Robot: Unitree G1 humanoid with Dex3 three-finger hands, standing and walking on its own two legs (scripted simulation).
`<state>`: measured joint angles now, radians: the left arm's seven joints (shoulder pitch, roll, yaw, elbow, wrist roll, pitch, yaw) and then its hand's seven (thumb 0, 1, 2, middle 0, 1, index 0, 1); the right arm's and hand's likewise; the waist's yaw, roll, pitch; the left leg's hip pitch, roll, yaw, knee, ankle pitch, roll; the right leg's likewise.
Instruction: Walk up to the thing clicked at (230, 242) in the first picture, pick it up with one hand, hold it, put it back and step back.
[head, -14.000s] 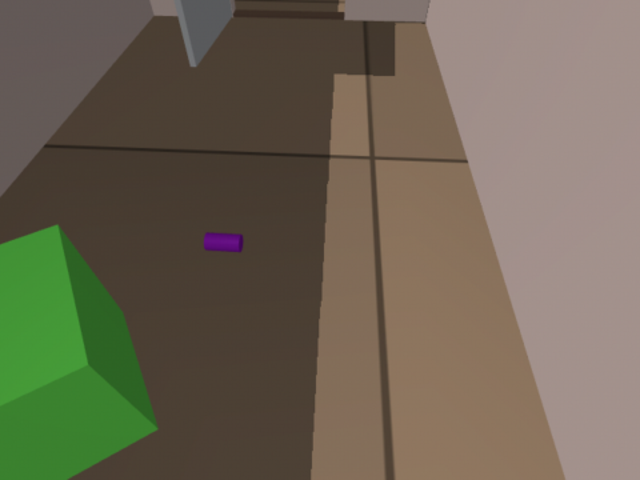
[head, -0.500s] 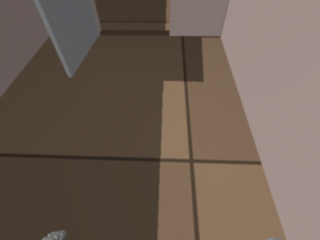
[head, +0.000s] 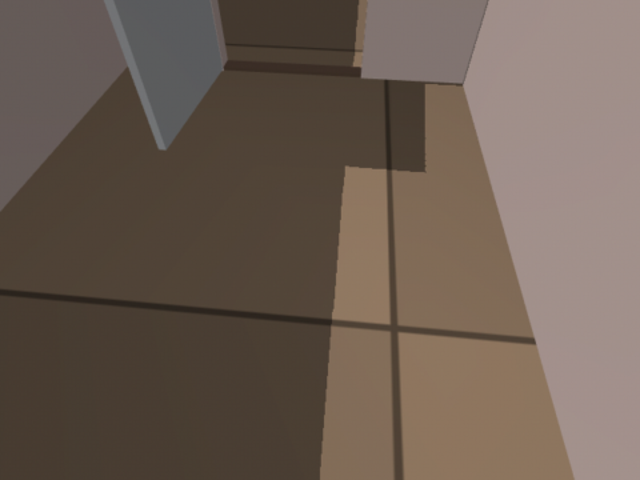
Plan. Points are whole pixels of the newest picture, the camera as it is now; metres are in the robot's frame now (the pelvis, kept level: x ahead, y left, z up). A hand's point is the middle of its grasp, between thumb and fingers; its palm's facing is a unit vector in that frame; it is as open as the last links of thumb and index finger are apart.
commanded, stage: stand
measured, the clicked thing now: out of the picture +0.15 +0.42 -0.75
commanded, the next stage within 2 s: walk up in 1.98 s
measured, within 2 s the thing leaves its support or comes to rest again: neither
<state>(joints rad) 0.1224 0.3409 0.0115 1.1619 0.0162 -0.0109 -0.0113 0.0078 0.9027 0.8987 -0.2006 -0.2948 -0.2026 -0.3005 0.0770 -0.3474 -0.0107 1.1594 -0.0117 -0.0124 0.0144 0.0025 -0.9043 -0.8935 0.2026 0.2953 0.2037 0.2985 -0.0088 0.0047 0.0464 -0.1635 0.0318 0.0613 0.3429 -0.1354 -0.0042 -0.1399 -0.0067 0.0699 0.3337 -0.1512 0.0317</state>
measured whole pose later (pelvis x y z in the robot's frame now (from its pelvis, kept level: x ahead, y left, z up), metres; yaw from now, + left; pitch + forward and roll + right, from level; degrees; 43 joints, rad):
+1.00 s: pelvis +0.02 +0.00 +0.00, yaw +1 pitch -2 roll +0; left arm 0.10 0.35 0.00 1.13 0.01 -0.01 -0.01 0.01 0.90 0.90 -0.20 -0.29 -0.20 -0.30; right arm 0.08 -0.35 0.00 1.15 -0.01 -0.01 0.01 0.00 -0.90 -0.89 0.20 0.30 0.20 0.30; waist -0.02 0.00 0.05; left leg -0.13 0.03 0.05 0.33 -0.16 -0.01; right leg -0.10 -0.01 0.05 0.31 -0.18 0.03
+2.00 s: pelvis +0.03 +0.00 +0.00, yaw +1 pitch -2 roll +0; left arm 0.13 0.35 0.01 1.11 0.02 0.00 -0.01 0.01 0.90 0.90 -0.20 -0.29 -0.20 -0.30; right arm 0.10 -0.35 -0.01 1.13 -0.01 -0.01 0.02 0.00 -0.90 -0.89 0.20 0.30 0.20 0.30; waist -0.01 0.00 0.05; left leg -0.13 0.02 0.05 0.34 -0.21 0.00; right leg -0.10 -0.02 0.05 0.33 -0.23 0.02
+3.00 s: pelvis +0.45 -0.05 -0.01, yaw +0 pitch -1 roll +1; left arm 0.22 0.44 0.04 0.91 0.00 -0.06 -0.08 0.01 0.90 0.90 -0.20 -0.29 -0.20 -0.30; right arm 0.26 -0.39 -0.05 0.89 -0.01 -0.09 0.06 0.00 -0.90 -0.89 0.21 0.30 0.21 0.30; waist -0.02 -0.04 0.07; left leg -0.14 0.04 0.12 0.43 -0.26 0.02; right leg -0.51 -0.10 0.01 0.88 -0.28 0.00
